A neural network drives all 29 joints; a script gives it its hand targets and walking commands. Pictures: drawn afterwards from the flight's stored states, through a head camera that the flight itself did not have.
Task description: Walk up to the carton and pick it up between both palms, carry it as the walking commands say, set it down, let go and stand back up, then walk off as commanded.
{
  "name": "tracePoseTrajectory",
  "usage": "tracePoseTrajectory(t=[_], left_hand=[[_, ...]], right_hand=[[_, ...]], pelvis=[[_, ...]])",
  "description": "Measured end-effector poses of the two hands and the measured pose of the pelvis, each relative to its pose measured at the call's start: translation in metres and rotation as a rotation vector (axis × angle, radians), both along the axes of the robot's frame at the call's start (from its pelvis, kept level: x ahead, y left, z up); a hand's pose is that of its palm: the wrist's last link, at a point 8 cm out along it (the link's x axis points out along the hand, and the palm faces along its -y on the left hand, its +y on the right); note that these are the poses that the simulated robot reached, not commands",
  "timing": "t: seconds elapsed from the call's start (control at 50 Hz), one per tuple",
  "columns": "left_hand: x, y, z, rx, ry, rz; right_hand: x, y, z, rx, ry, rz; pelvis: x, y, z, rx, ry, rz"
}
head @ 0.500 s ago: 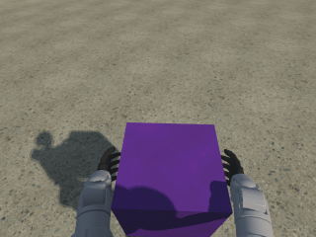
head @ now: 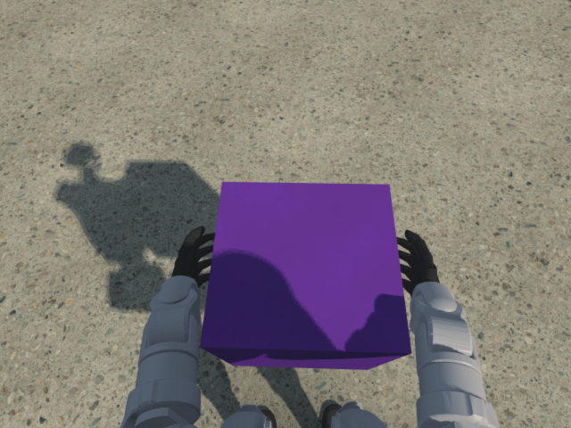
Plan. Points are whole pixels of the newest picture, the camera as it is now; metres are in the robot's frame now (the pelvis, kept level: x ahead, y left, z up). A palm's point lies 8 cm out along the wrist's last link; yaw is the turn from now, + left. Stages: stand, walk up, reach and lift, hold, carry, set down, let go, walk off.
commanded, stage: set down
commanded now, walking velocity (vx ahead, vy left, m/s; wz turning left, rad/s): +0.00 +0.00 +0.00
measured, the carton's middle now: (302, 285) +0.36 +0.00 -0.12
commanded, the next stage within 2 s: none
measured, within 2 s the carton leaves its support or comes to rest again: neither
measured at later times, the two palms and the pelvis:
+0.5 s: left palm (204, 276) +0.37 +0.17 -0.12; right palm (403, 281) +0.37 -0.17 -0.13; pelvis -0.03 +0.00 -0.07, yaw +0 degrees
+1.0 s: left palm (218, 278) +0.40 +0.17 -0.22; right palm (390, 285) +0.39 -0.17 -0.22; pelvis -0.04 +0.01 -0.15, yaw -1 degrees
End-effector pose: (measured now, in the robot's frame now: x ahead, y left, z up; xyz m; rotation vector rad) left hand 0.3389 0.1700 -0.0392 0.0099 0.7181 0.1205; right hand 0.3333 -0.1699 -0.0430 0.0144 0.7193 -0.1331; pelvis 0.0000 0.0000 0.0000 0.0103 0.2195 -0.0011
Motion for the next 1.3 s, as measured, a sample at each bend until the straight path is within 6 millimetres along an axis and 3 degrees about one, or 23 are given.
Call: tracePoseTrajectory(t=[0.34,0.76,1.3], left_hand=[[0.023,0.000,-0.055,-0.015,-0.005,0.011],[0.049,-0.003,-0.135,-0.027,-0.009,0.004],[0.080,-0.003,-0.232,-0.012,-0.011,-0.012]], right_hand=[[0.023,0.000,-0.056,0.012,-0.005,-0.008],[0.044,-0.002,-0.135,0.028,-0.010,-0.037],[0.073,-0.001,-0.230,0.014,-0.016,-0.042]], pelvis=[[-0.022,0.001,-0.044,0.005,0.210,-0.008],[-0.032,0.003,-0.107,0.001,0.436,-0.010],[-0.054,0.010,-0.198,-0.002,0.561,-0.005]])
